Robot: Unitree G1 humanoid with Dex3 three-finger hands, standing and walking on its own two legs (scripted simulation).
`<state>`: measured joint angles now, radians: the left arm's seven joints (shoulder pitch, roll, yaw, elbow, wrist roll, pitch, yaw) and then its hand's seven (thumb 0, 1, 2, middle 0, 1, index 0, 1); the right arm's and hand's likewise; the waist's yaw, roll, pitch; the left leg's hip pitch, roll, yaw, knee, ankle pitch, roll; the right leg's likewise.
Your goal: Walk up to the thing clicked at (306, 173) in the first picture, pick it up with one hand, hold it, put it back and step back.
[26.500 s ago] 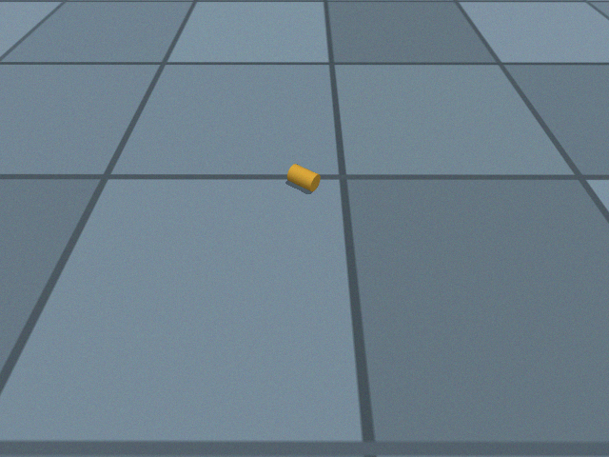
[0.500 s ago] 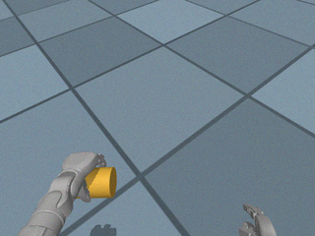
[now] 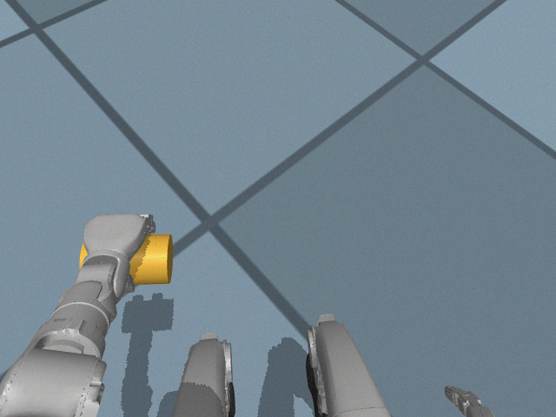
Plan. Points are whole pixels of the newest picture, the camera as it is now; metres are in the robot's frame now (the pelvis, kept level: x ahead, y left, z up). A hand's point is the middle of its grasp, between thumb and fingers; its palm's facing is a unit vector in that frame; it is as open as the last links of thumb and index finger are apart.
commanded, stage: crouch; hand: left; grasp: from above
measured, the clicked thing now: (130, 259) +0.39 +0.23 -0.16
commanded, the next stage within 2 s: lower in 1.24 s
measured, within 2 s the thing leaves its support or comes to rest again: neither
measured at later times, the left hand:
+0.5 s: hand (148, 268) +0.41 +0.25 -0.32, palm faces -0.45 +0.00 -0.89, open 10.9 cm
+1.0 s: hand (154, 272) +0.43 +0.26 -0.40, palm faces -0.49 -0.02 -0.87, open 10.9 cm
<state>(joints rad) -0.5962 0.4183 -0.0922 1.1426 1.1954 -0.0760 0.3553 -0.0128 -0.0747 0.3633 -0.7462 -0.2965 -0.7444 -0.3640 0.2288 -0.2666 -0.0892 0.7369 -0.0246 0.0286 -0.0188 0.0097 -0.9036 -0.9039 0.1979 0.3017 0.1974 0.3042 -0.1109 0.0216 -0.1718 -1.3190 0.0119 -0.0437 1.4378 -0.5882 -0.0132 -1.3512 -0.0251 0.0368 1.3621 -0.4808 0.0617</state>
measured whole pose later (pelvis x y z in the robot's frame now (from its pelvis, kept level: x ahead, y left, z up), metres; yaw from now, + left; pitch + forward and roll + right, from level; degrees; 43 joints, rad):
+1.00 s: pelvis -0.04 +0.00 -0.23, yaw -2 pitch +36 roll -7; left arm -0.93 0.67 0.08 1.40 1.28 -0.21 0.36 -0.01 -0.07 0.37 -0.71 -0.37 -0.71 -0.42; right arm 0.19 -0.28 0.00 0.73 -0.12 -0.06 0.14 0.01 -0.91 -0.90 0.20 0.30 0.20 0.30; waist -0.24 0.02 -0.08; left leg -2.15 -0.05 -0.12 2.23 -0.72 -0.02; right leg -2.15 -0.03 0.03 2.11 -0.59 0.07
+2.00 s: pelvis -0.03 +0.01 -0.30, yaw -5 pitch +34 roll -11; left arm -1.03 0.84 0.18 1.62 1.39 -0.25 0.50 0.00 -0.12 0.38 -0.77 -0.33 -0.78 -0.38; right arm 0.18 -0.31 0.09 0.72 -0.20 -0.11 0.21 0.00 -0.91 -0.90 0.20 0.30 0.20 0.30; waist -0.33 -0.01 0.01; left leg -2.33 -0.07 -0.16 2.47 -0.74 -0.01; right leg -2.30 -0.01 0.01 2.29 -0.60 0.07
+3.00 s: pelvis -0.04 +0.02 -0.32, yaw -9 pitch +28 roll -14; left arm -1.07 1.00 0.17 1.78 1.41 -0.30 0.57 -0.01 -0.13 0.40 -0.84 -0.19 -0.83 -0.27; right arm 0.14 -0.33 0.22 0.67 -0.26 -0.17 0.27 0.00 -0.91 -0.91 0.20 0.30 0.20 0.30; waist -0.38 -0.07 0.10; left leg -2.35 -0.06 -0.22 2.59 -0.75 0.00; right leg -2.29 0.02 -0.04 2.35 -0.58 0.08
